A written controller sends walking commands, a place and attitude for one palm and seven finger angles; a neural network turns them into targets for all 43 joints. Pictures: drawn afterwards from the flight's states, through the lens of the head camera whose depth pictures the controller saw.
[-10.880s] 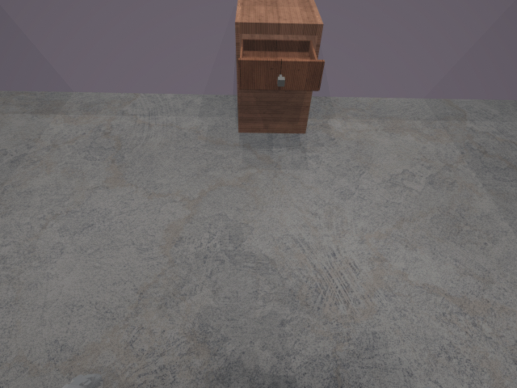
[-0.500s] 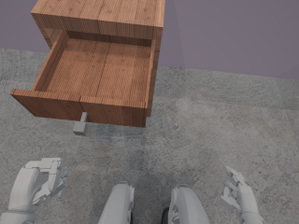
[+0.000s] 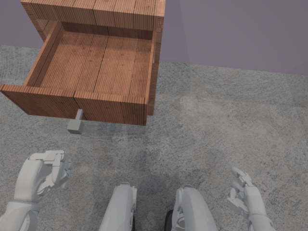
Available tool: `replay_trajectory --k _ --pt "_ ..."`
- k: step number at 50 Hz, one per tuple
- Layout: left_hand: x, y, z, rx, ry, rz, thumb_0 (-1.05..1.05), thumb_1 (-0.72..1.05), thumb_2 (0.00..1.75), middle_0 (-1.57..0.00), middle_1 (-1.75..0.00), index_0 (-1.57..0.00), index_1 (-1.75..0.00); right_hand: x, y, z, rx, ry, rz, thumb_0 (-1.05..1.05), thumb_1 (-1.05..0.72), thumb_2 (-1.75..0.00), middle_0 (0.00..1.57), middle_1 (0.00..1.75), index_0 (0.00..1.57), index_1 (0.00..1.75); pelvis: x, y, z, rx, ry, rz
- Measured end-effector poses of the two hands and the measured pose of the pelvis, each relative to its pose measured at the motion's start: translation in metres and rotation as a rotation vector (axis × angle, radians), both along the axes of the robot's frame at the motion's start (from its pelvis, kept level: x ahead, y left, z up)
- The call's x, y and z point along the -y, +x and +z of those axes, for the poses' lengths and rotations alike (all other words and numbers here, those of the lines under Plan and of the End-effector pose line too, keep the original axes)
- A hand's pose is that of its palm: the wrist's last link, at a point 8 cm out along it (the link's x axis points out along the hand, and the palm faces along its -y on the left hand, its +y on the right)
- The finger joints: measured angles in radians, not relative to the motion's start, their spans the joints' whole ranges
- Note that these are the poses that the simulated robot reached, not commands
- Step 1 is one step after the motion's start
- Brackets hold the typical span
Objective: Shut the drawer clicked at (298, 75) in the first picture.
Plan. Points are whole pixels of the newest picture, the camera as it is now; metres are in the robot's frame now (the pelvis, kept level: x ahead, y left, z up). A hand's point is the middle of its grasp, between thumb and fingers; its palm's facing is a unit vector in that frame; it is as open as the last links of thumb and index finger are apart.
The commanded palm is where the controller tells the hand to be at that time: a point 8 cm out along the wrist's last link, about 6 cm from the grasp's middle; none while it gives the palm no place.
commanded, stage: bring the fist close to the handle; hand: left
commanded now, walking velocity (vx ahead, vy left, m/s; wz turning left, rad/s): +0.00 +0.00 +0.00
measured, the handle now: (77, 121) +0.39 +0.25 -0.05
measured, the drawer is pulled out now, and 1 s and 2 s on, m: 0.28 0.28 0.22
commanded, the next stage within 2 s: push the drawer shut in 1.06 s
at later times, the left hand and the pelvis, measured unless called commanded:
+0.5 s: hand (77, 159) +0.28 +0.22 -0.03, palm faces -0.04 -1.00 -0.06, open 3.3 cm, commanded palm +0.27 +0.27 -0.03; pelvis -0.01 +0.01 -0.04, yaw -1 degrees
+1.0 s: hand (80, 156) +0.30 +0.22 -0.05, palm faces -0.05 -1.00 -0.07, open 3.3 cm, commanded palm +0.29 +0.27 -0.05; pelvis -0.01 +0.01 -0.05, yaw -1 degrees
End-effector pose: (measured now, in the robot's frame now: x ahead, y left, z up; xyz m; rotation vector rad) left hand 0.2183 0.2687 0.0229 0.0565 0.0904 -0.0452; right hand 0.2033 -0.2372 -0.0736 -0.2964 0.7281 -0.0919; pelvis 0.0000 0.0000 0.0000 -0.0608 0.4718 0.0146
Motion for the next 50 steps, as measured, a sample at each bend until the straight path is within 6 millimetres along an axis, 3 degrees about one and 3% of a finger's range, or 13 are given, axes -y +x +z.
replay_trajectory --k 16,36,50 --pt "0.001 0.032 -0.033 0.013 0.005 -0.007 0.02 0.90 0.90 -1.40 -1.60 -1.40 -1.60 0.003 -0.020 -0.036 -0.088 -0.012 0.008 0.01 -0.90 -0.90 0.20 0.30 0.20 0.30 -0.004 -0.007 -0.025 -0.051 0.002 -0.009" --pt "-0.008 0.060 -0.075 0.027 0.000 -0.007 0.02 0.90 0.90 -1.40 -1.60 -1.40 -1.60 0.003 -0.026 -0.071 -0.153 -0.035 0.023 0.01 -0.90 -0.90 0.20 0.30 0.20 0.30 -0.008 -0.013 -0.055 -0.098 -0.010 -0.014" --pt "-0.004 0.060 -0.070 0.014 0.011 0.001 0.02 0.90 0.90 -1.40 -1.60 -1.40 -1.60 -0.004 -0.029 -0.075 -0.184 -0.009 0.019 0.01 -0.90 -0.90 0.20 0.30 0.20 0.30 -0.010 -0.013 -0.053 -0.101 -0.008 -0.015"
